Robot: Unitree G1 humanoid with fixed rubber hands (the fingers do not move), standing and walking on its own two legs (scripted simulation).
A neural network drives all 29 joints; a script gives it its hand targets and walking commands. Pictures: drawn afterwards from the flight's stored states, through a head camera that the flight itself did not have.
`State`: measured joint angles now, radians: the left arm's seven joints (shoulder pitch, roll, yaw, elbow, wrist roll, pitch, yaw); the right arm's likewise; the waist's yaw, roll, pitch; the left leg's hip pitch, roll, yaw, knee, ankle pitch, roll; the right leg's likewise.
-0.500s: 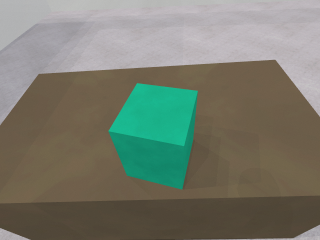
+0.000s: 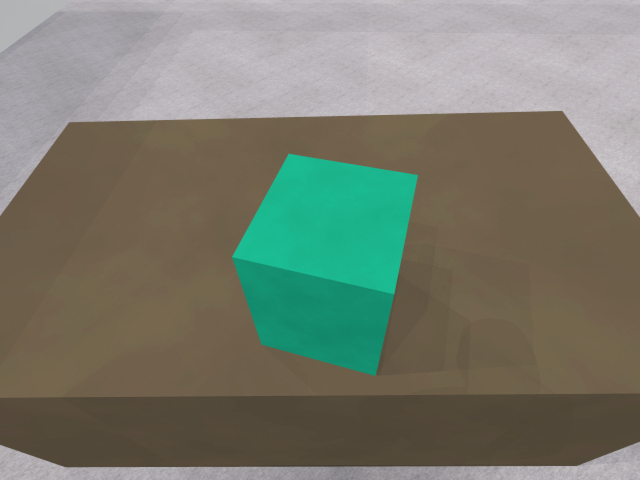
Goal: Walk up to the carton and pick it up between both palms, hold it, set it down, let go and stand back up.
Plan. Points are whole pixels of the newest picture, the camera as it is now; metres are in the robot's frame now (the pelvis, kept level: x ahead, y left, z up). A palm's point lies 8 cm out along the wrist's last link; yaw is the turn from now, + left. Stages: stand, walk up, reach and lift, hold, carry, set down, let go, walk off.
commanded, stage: walk up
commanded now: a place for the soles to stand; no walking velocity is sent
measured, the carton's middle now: (333, 267) +0.44 +0.02 -0.03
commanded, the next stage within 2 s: reach and lift in 1.14 s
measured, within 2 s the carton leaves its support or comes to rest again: neither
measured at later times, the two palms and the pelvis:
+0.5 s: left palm out of the picture +0.07 +0.28 -0.11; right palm out of the picture +0.11 -0.29 -0.10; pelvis +0.01 -0.01 +0.01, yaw +0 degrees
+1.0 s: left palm out of the picture +0.07 +0.29 -0.11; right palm out of the picture +0.10 -0.29 -0.10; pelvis +0.00 +0.00 +0.01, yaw +0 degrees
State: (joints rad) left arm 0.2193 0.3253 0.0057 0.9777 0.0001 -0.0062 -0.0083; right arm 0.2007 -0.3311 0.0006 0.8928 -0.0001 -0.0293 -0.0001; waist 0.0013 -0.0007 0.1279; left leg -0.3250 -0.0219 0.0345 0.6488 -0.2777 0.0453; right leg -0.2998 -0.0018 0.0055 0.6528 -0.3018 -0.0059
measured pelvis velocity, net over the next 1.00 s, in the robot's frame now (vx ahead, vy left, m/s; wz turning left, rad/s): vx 0.00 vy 0.00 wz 0.00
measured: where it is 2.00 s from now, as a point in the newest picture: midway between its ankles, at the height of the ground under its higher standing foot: outside the picture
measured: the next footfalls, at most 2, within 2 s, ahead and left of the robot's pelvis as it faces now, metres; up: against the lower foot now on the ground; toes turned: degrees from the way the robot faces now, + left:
none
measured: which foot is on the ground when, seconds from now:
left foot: down 0.00-1.00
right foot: down 0.00-1.00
